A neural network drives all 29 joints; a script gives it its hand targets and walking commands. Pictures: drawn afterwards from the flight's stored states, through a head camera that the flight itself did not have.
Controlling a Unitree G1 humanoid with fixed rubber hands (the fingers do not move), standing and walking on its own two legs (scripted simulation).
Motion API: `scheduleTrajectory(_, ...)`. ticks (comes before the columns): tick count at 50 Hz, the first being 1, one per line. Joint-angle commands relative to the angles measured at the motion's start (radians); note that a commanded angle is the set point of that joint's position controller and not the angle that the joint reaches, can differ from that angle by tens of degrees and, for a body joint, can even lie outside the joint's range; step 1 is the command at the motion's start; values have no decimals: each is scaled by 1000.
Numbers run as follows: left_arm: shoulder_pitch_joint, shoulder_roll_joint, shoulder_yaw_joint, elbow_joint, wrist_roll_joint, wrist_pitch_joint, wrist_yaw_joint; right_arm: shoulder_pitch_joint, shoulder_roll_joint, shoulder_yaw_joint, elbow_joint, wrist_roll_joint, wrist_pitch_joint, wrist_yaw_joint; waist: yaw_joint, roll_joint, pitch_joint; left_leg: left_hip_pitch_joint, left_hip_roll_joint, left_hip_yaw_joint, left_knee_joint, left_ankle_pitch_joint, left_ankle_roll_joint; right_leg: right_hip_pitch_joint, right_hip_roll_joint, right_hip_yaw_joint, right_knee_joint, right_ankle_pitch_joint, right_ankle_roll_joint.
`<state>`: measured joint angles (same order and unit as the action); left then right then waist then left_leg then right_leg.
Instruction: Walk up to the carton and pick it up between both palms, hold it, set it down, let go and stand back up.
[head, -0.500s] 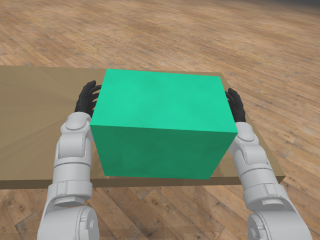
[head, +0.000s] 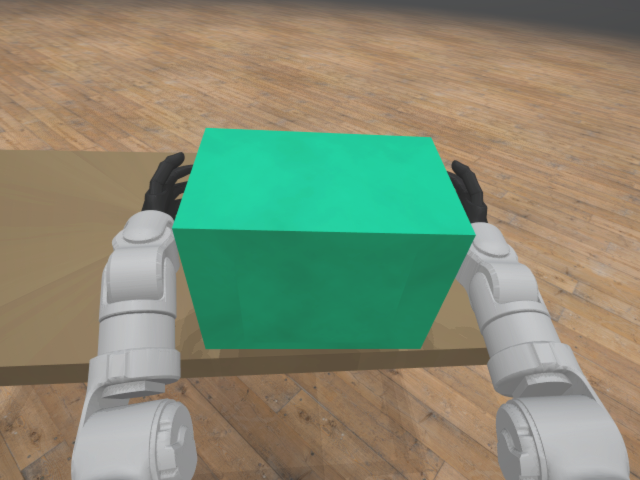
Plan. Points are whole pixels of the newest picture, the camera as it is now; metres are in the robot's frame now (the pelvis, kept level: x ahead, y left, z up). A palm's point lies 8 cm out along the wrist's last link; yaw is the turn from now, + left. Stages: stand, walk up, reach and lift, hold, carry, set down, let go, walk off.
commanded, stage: reach and lift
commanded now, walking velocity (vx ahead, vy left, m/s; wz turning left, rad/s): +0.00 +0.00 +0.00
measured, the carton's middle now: (318, 243) +0.37 +0.01 +0.17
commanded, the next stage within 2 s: hold in 1.08 s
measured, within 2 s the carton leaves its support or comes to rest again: neither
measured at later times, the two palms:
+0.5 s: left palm (161, 206) +0.37 +0.19 +0.23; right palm (476, 205) +0.38 -0.18 +0.23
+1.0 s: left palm (159, 192) +0.37 +0.19 +0.24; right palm (483, 190) +0.37 -0.18 +0.26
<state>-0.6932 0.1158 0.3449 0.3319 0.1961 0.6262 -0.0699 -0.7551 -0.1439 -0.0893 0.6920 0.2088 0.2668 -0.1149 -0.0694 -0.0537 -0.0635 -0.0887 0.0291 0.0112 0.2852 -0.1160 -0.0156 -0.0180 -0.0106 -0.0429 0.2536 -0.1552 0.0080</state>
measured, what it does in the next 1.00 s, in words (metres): stands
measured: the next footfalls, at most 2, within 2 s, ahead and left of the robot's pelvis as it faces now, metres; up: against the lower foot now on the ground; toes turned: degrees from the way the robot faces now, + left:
none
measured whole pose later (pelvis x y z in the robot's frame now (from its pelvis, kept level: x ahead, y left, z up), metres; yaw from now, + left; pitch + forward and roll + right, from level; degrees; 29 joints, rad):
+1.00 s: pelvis +0.01 +0.00 +0.00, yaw +0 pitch -4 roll -1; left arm -0.73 0.13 0.37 0.23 0.18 0.82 -0.07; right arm -0.86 -0.21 -0.02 0.63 0.33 0.49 -0.17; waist -0.08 -0.02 -0.12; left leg -0.10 0.04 0.01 0.31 -0.14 -0.02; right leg -0.02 0.00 -0.04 0.25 -0.16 0.00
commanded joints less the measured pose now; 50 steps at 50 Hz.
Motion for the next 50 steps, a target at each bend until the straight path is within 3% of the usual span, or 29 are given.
scheduleTrajectory(1, -680, -550, -498, -197, -144, -27, -89, -786, 548, 349, -296, 99, -8, 107, -14, 82, -334, 224, -57, 13, 20, 226, -5, -28, 65, -19, -31, 117, 25)
scheduleTrajectory(6, -653, -531, -508, -273, -156, 20, -86, -760, 542, 384, -339, 153, 49, 99, -17, 82, -326, 217, -58, 11, 25, 245, -8, -22, 69, -12, -31, 142, 27)
scheduleTrajectory(14, -715, -516, -505, -288, -169, 40, -96, -796, 566, 388, -365, 175, 95, 93, -9, 81, -349, 197, -64, 11, 23, 204, -5, -18, 65, -4, -29, 170, 34)
scheduleTrajectory(21, -709, -495, -475, -268, -163, 60, -114, -792, 562, 388, -356, 182, 130, 76, -17, 61, -334, 179, -69, 13, 19, 194, -2, 9, 62, 3, -28, 204, 42)
scheduleTrajectory(29, -731, -485, -475, -294, -173, 79, -124, -798, 551, 391, -379, 207, 162, 67, -27, 78, -341, 186, -70, 7, 32, 238, -17, 19, 68, 2, -20, 238, 41)
scheduleTrajectory(50, -824, -482, -460, -248, -200, 113, -117, -889, 548, 374, -330, 248, 219, 72, -14, 82, -361, 154, -62, 1, 31, 194, -16, -5, 72, 15, -23, 198, 36)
